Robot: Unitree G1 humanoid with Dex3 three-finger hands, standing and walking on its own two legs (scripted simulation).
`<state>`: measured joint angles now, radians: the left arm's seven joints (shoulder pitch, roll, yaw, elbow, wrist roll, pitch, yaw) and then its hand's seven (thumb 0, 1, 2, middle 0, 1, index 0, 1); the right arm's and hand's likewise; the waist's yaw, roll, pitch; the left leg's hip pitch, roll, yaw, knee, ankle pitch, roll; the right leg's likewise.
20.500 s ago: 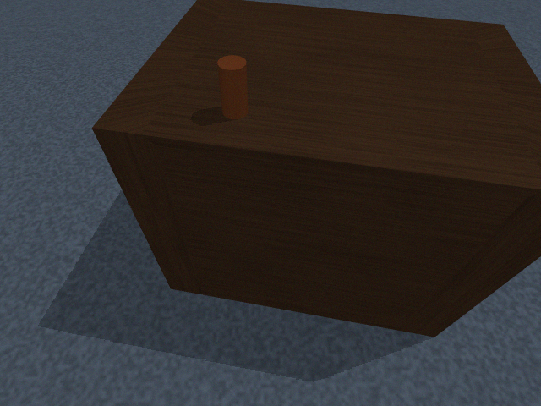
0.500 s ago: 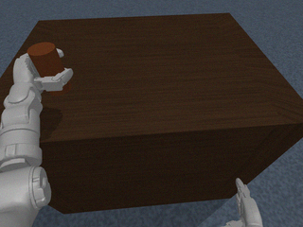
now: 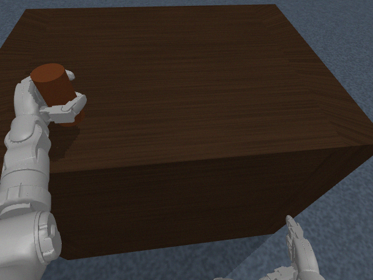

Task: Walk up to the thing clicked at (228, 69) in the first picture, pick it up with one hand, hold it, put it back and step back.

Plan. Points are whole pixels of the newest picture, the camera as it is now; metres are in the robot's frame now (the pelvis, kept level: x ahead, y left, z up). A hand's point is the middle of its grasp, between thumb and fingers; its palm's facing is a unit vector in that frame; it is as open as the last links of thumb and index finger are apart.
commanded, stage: lower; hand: left
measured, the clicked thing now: (60, 97) +0.45 +0.22 +0.14
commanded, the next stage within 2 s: loosen in 0.54 s
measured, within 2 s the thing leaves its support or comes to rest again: rests again in 0.38 s
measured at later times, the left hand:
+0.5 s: hand (72, 110) +0.46 +0.22 +0.10, palm faces +0.15 -0.99 +0.00, open 8.1 cm
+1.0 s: hand (71, 112) +0.45 +0.22 +0.10, palm faces +0.16 -0.99 +0.02, open 8.7 cm
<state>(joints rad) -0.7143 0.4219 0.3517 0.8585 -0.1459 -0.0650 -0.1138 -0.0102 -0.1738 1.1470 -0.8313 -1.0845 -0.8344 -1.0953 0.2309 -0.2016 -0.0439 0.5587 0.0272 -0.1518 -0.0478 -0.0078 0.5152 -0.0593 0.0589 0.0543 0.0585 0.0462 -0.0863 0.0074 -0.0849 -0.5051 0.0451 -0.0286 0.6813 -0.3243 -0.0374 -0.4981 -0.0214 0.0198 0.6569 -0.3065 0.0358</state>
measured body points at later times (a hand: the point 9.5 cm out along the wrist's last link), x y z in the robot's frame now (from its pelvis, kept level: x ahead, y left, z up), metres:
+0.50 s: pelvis +0.00 +0.01 -0.01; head +0.06 +0.02 +0.43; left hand +0.44 +0.27 +0.10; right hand +0.15 -0.25 -0.08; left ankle +0.01 +0.14 -0.72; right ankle +0.01 -0.14 -0.72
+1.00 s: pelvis -0.01 +0.01 -0.02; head +0.05 +0.02 +0.42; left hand +0.44 +0.27 +0.10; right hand +0.14 -0.25 -0.08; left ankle +0.01 +0.14 -0.72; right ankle +0.01 -0.14 -0.72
